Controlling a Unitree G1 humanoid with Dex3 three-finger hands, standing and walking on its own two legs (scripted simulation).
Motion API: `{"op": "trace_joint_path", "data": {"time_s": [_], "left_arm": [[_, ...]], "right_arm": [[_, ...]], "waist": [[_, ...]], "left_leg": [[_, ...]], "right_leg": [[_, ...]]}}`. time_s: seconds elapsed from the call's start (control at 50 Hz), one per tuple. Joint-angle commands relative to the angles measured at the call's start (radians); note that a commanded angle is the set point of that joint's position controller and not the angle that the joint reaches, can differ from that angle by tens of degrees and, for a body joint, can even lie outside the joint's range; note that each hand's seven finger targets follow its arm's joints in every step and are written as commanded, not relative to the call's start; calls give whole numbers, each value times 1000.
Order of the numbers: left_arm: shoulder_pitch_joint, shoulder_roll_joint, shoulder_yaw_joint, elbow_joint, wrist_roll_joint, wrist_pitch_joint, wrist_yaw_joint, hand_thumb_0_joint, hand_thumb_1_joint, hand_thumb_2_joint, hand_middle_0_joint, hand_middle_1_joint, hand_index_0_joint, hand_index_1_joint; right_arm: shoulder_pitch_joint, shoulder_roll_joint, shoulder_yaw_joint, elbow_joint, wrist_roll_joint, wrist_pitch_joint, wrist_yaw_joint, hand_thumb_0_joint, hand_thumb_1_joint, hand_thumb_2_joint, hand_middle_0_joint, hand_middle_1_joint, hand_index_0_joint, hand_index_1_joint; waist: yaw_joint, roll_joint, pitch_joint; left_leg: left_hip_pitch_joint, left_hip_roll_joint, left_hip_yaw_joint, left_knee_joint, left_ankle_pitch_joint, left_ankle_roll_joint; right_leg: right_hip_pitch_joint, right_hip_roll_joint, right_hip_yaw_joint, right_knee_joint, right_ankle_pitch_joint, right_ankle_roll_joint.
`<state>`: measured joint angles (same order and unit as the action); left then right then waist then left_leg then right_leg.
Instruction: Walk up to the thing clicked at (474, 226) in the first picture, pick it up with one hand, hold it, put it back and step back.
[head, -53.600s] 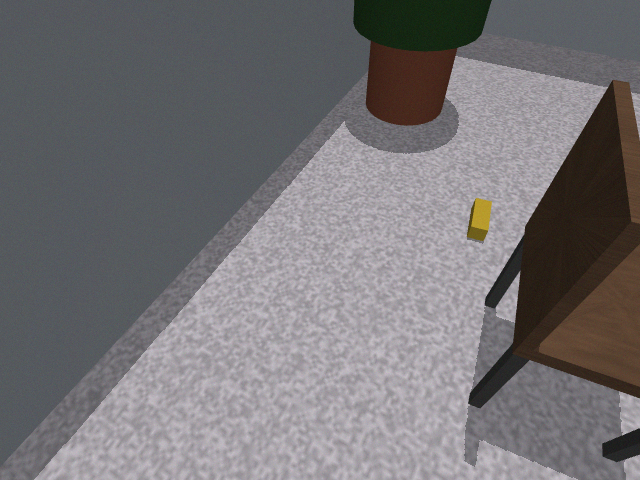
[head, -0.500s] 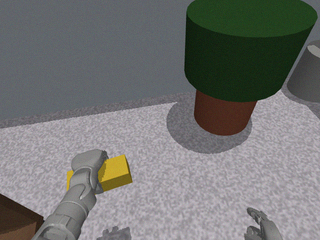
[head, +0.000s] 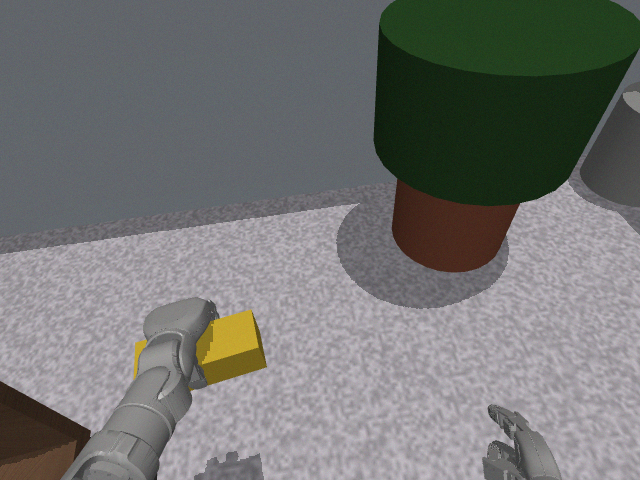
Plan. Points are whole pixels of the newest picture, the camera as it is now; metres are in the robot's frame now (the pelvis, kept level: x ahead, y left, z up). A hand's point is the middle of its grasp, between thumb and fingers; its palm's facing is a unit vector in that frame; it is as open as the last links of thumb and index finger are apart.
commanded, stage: hold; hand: left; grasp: from above
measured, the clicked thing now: (202, 355) +0.30 +0.21 -0.08
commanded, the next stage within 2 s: crouch in 0.18 s
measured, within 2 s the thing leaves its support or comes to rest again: neither
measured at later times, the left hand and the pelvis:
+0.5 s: hand (195, 356) +0.29 +0.22 -0.06, palm faces -0.46 -0.13 -0.88, open 9.7 cm; pelvis +0.00 +0.00 +0.00, yaw +0 degrees
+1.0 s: hand (233, 375) +0.35 +0.22 -0.28, palm faces -0.38 -0.05 -0.92, open 9.7 cm; pelvis -0.04 +0.01 -0.15, yaw -1 degrees
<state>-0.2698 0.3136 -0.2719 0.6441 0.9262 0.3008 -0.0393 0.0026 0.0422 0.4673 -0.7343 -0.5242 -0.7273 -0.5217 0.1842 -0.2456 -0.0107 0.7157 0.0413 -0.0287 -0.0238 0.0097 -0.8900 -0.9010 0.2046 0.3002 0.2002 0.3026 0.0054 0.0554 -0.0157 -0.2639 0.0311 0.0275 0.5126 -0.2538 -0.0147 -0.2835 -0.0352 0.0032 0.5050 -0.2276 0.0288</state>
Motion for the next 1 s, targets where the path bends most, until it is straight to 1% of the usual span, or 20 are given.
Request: {"op": "trace_joint_path", "data": {"time_s": [0.0, 0.08, 0.12, 0.18, 0.24, 0.26, 0.28, 0.36, 0.42, 0.5, 0.54, 0.58, 0.64, 0.68, 0.76, 0.8, 0.86, 0.88, 0.92, 0.98], "left_arm": [[-474, 226, 112, -278, 38, -20, 66, 0, 712, 829, -1085, -679, -1071, -693], [-433, 227, 125, -211, 39, -17, 77, 0, 687, 834, -1060, -689, -1048, -702], [-453, 188, 93, -220, 30, -17, 72, 0, 697, 834, -1056, -705, -1049, -713], [-377, 187, 95, -171, 25, -12, 63, 0, 679, 812, -1053, -688, -1043, -699], [-400, 182, 84, -188, 11, -12, 54, 0, 700, 813, -1064, -700, -1055, -709], [-382, 183, 85, -176, 20, -12, 49, 0, 736, 733, -1019, -766, -1058, -724], [-384, 206, 102, -197, 23, -16, 47, 0, 656, 737, -939, -686, -978, -644], [-368, 206, 112, -165, 42, -33, 60, 0, 731, 770, -1077, -646, -1083, -641], [-370, 189, 118, -133, 54, -61, 111, 0, 714, 775, -1066, -649, -1072, -645], [-398, 170, 119, -3, 83, -90, 199, 0, 686, 676, -1022, -632, -1043, -612], [-405, 161, 120, 65, 89, -100, 244, 0, 678, 690, -1036, -602, -1046, -592], [-501, 151, 112, 108, 96, -121, 289, 0, 677, 707, -1021, -636, -1036, -622], [-540, 151, 129, 206, 115, -143, 354, 0, 681, 662, -1003, -657, -1032, -627], [-559, 119, 123, 314, 128, -163, 394, 0, 659, 657, -991, -665, -1022, -635], [-659, 137, 163, 341, 155, -193, 486, 0, 613, 621, -948, -653, -983, -617], [-723, 149, 173, 355, 150, -189, 527, 0, 633, 615, -963, -646, -999, -609], [-730, 165, 188, 480, 154, -167, 565, 0, 647, 627, -986, -619, -1013, -592], [-750, 198, 207, 495, 147, -162, 576, 0, 631, 650, -986, -624, -1006, -604], [-772, 216, 238, 491, 116, -139, 594, 0, 643, 658, -999, -604, -1015, -588], [-805, 228, 261, 508, 79, -108, 592, 0, 668, 673, -1018, -625, -1032, -611]], "right_arm": [[-97, -122, -37, -136, 2, -48, -7, 0, -886, -898, 200, 300, 200, 300], [-81, -127, -42, -121, 2, -46, -7, 0, -885, -897, 200, 300, 200, 300], [-79, -128, -45, -123, 2, -47, -5, 0, -882, -896, 200, 300, 200, 300], [-86, -126, -46, -130, 3, -46, -2, 0, -889, -898, 200, 300, 200, 300], [-89, -127, -44, -134, 3, -43, -1, 0, -885, -897, 200, 300, 200, 300], [-87, -126, -45, -136, 4, -44, -2, 0, -897, -905, 201, 300, 201, 300], [-81, -130, -47, -140, 4, -42, -1, 0, -853, -889, 202, 300, 202, 300], [-76, -123, -45, -139, 2, -33, 0, 0, -869, -894, 201, 300, 201, 300], [-57, -128, -49, -132, -2, -31, 4, 0, -868, -893, 201, 300, 201, 300], [-22, -137, -63, -98, -8, -26, 17, 0, -867, -892, 200, 300, 200, 300], [0, -139, -70, -83, -10, -21, 23, 0, -868, -892, 200, 300, 200, 300], [16, -139, -72, -58, -18, -17, 27, 0, -865, -891, 200, 300, 200, 300], [57, -152, -82, -23, -28, -18, 30, 0, -867, -889, 200, 299, 200, 299], [65, -154, -85, -11, -39, -24, 31, 0, -872, -890, 200, 299, 200, 299], [100, -156, -91, -27, -54, -30, 37, 0, -873, -889, 200, 299, 200, 299], [117, -160, -97, -27, -54, -33, 33, 0, -873, -889, 200, 299, 200, 299], [132, -173, -101, -7, -66, -42, 32, 0, -869, -888, 200, 299, 200, 299], [140, -175, -102, -11, -70, -46, 33, 0, -871, -889, 200, 299, 200, 299], [141, -174, -101, -15, -76, -50, 39, 0, -866, -887, 200, 299, 200, 299], [139, -181, -101, -3, -86, -56, 45, 0, -867, -889, 200, 299, 200, 299]], "waist": [[-5, -4, -295], [-8, -6, -277], [-11, -9, -289], [1, -54, -244], [-4, -42, -236], [-6, -48, -229], [-1, -38, -244], [-6, -53, -225], [-14, -76, -197], [-43, -93, -187], [-54, -93, -192], [-76, -73, -209], [-90, -42, -274], [-108, -54, -290], [-110, 37, -472], [-120, 73, -537], [-144, 53, -563], [-143, 39, -596], [-128, 70, -704], [-135, 103, -754]], "left_leg": [[120, -38, 2, -67, 193, 17], [120, -34, 2, -65, 228, 13], [131, -30, -2, -65, 249, 11], [97, -37, 2, -68, 226, 18], [95, -39, 7, -71, 209, 20], [90, -38, 4, -73, 208, 20], [97, -38, 6, -74, 209, 20], [89, -41, 7, -69, 211, 22], [63, -40, 9, -63, 176, 21], [27, -44, 16, -33, 153, 21], [4, -46, 19, -8, 140, 20], [-44, -41, 18, 38, 120, 15], [-147, -34, 18, 150, 87, 8], [-277, -31, 12, 267, 49, 1], [-468, -28, 6, 479, -4, -8], [-525, -25, 2, 545, -33, -10], [-691, -21, -15, 663, -64, -3], [-743, -21, -25, 692, -87, 0], [-787, -21, -29, 745, -86, -1], [-834, -16, -46, 792, -96, -3]], "right_leg": [[88, 54, -21, -64, 144, -30], [90, 57, -21, -60, 173, -32], [85, 60, -26, -56, 192, -33], [100, 54, -28, -73, 173, -28], [93, 50, -23, -79, 164, -27], [84, 52, -26, -79, 161, -28], [97, 51, -23, -78, 162, -28], [85, 50, -23, -74, 163, -29], [58, 51, -24, -74, 130, -29], [12, 44, -16, -53, 123, -26], [-12, 40, -14, -36, 115, -26], [-73, 42, -15, 6, 100, -29], [-188, 43, -11, 116, 75, -34], [-310, 44, -17, 230, 41, -36], [-523, 43, -22, 459, 1, -46], [-623, 46, -31, 539, -26, -53], [-775, 55, -47, 658, -57, -59], [-794, 54, -49, 696, -74, -58], [-817, 51, -47, 759, -78, -62], [-889, 48, -53, 839, -89, -69]]}}
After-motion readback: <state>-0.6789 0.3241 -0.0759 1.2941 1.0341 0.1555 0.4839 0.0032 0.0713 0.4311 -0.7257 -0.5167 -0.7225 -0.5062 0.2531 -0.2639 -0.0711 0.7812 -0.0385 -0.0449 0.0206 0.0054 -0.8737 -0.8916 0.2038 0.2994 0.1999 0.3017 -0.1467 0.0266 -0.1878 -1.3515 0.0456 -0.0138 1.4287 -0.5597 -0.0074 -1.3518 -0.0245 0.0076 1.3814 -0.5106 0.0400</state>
